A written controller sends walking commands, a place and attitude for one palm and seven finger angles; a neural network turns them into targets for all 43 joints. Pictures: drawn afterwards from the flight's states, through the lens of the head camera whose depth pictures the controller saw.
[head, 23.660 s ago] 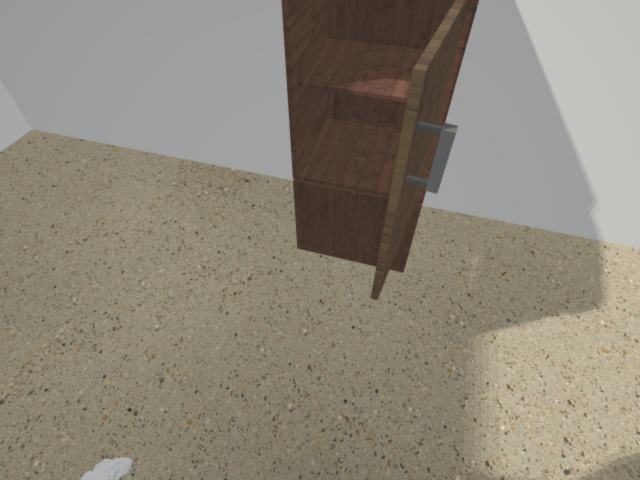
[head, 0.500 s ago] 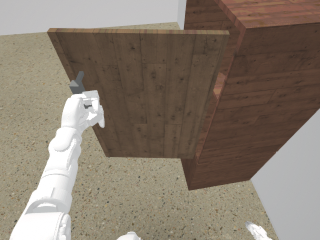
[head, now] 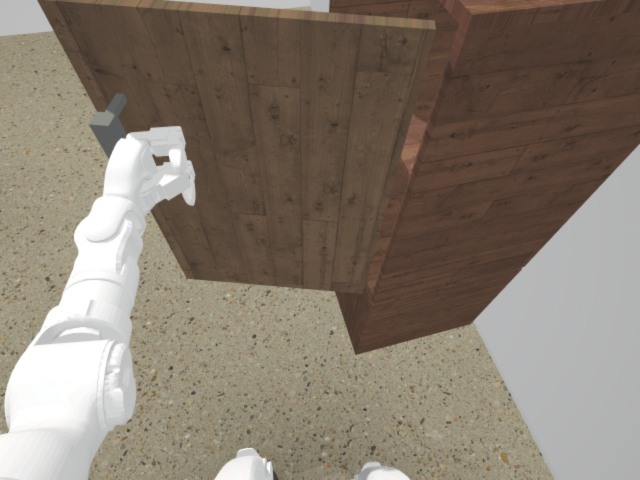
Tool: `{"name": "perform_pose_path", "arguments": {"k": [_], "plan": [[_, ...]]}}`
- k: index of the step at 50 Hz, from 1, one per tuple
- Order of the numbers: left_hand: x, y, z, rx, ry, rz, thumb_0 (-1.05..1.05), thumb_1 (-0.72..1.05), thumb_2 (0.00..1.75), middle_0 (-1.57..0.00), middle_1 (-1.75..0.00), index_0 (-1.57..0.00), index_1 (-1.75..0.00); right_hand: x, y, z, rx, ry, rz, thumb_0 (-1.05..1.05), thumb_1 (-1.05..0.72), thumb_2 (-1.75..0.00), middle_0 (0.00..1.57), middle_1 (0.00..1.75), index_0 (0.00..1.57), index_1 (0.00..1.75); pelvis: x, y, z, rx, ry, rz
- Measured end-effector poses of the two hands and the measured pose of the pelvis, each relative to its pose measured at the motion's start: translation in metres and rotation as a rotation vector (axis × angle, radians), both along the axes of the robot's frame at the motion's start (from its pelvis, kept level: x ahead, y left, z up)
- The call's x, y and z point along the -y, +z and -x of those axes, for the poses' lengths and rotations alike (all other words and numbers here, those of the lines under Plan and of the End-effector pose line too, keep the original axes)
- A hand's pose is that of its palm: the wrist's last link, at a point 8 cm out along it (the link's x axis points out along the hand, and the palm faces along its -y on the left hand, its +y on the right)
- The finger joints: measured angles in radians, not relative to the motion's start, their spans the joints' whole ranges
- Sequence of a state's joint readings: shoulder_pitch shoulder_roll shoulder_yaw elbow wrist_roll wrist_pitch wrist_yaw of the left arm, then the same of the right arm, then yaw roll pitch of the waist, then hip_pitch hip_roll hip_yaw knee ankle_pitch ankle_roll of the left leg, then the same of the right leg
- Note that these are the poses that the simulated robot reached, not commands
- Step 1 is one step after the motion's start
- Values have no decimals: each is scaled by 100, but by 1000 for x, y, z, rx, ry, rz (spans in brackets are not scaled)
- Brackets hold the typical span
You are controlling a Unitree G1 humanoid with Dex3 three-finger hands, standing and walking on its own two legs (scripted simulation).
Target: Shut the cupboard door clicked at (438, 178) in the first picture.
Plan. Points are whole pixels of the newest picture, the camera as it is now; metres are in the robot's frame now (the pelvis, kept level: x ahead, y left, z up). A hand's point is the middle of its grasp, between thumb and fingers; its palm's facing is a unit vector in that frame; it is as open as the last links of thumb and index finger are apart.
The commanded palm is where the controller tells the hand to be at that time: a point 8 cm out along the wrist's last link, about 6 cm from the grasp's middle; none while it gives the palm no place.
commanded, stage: push the door shut along its arc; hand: left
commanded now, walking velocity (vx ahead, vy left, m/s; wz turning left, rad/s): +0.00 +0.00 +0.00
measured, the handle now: (130, 148) +0.53 +0.23 +0.10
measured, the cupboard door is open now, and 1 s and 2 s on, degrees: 70 55 47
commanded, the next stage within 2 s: pull the fist back off the door in 0.98 s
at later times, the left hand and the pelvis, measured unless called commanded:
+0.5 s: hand (205, 147) +0.52 +0.13 +0.11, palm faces -0.27 -0.96 -0.01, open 3.1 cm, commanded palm +0.52 +0.17 +0.10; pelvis +0.01 +0.00 -0.01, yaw +0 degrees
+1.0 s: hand (227, 124) +0.56 +0.10 +0.11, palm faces -0.36 -0.93 -0.01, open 3.4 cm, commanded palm +0.58 +0.12 +0.10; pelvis +0.00 +0.01 -0.03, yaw +0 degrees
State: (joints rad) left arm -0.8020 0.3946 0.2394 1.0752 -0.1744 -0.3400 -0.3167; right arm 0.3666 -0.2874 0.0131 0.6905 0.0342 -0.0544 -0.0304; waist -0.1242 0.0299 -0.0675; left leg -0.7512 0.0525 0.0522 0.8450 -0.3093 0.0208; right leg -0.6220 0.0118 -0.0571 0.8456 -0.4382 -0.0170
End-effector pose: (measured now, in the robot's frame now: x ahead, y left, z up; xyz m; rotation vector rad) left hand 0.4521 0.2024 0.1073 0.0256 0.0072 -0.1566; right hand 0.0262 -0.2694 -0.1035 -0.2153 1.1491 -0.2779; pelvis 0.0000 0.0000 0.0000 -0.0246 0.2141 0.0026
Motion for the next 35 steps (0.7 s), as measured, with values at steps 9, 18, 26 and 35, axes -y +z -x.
{"name": "perform_pose_path", "arguments": {"k": [9,18,26,35], "plan": [[15,0,-30,-8,-45,7,1,90,90,-130,-150,-130,-150,1,-3,11,-44,-26,10,0,-90,-90,21,30,20,30,-1,-5,-3,-46,-6,4],[17,0,-46,-22,-78,0,0,89,91,-130,-150,-130,-150,0,-6,20,-92,-41,4,0,-90,-90,21,30,20,30,-1,-9,-7,-74,-4,10],[18,1,-60,-38,-117,4,1,90,93,-130,-150,-130,-150,1,-8,23,-117,-37,20,0,-90,-90,21,30,20,30,-1,-12,-7,-95,3,18],[24,2,-78,-37,-161,5,2,93,94,-130,-150,-130,-150,4,-10,32,-144,-36,54,0,-90,-90,21,30,20,30,-3,-20,-4,-134,6,28]]}}
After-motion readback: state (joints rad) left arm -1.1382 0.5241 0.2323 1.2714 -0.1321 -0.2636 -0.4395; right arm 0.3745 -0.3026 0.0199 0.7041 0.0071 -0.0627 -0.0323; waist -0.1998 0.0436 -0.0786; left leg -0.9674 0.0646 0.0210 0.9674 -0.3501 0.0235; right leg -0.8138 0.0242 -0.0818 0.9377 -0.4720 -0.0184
